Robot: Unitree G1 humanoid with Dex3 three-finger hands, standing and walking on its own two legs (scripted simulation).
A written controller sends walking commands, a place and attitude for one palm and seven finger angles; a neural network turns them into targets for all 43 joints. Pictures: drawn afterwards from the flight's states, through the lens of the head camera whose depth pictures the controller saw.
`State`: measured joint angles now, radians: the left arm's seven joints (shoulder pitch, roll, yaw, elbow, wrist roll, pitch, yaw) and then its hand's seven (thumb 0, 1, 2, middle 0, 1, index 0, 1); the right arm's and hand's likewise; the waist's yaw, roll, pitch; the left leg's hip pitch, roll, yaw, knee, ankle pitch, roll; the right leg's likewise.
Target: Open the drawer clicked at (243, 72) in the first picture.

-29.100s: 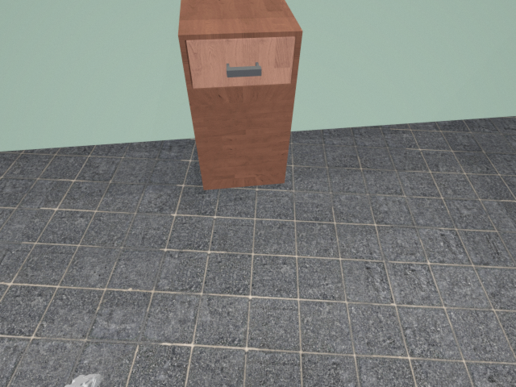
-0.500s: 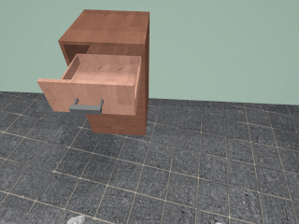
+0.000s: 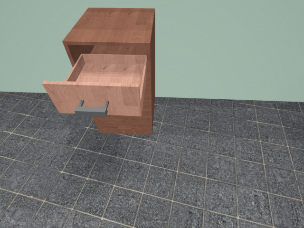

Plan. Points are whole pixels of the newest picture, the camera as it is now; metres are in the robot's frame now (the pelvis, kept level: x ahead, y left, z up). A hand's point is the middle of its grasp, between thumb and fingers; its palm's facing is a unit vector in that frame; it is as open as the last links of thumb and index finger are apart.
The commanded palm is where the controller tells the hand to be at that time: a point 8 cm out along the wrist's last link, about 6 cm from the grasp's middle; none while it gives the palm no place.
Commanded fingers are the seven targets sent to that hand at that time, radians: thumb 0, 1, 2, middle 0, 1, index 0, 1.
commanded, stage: let the arm hang, fingers relaxed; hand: left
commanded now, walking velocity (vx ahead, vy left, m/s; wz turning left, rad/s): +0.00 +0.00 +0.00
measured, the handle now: (92, 107) +0.58 +0.29 -0.09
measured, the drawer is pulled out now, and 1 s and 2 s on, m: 0.30 0.30 0.30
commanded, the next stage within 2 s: look to check the result in 0.36 s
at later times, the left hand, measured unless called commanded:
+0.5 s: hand out of the picture +0.00 +0.16 -0.17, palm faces +0.03 -0.98 -0.20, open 7.4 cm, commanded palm none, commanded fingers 0.00 0.90 0.90 -0.20 -0.30 -0.20 -0.30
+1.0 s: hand out of the picture +0.02 +0.16 -0.17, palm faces +0.03 -0.98 -0.21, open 7.4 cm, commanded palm none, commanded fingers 0.00 0.90 0.90 -0.20 -0.30 -0.20 -0.30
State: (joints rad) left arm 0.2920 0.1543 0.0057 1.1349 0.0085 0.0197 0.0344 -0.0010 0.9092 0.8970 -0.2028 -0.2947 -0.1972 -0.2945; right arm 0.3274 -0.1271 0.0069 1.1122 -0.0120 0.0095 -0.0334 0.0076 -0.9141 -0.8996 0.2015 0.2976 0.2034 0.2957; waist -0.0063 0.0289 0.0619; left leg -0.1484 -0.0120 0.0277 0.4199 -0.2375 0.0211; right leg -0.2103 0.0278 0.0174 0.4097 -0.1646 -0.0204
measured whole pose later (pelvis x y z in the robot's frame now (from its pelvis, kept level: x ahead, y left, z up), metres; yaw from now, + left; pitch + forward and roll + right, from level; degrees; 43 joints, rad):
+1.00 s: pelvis +0.01 -0.02 +0.00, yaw +0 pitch -2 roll +0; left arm 0.26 0.14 0.02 1.13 0.01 0.00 0.04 0.00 0.90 0.90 -0.20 -0.29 -0.20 -0.29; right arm 0.31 -0.13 -0.01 1.12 -0.01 0.00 -0.04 0.01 -0.91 -0.90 0.20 0.30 0.20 0.30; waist -0.01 0.02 0.06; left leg -0.13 0.01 0.02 0.40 -0.25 0.00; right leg -0.19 0.05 0.01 0.39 -0.17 -0.04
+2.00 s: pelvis +0.03 -0.02 +0.00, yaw -1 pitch -1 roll +0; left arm 0.22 0.17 0.02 1.13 0.01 -0.01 0.03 0.00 0.90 0.90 -0.20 -0.29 -0.20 -0.29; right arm 0.26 -0.16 -0.02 1.13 -0.01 0.00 -0.04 0.01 -0.91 -0.90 0.20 0.30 0.20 0.30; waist -0.01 0.02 0.07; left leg -0.09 0.02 0.03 0.36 -0.25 -0.01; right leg -0.17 0.06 0.02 0.37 -0.18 -0.05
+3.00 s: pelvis +0.03 -0.02 +0.00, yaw +0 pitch -1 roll +0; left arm 0.19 0.21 0.02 1.13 0.00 -0.01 0.03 0.00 0.90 0.90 -0.20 -0.30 -0.20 -0.29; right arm 0.23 -0.19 -0.02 1.13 -0.01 0.00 -0.03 0.01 -0.91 -0.90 0.20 0.30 0.20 0.30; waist -0.01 0.01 0.07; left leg -0.08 0.02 0.03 0.34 -0.24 -0.01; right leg -0.15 0.06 0.02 0.35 -0.17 -0.05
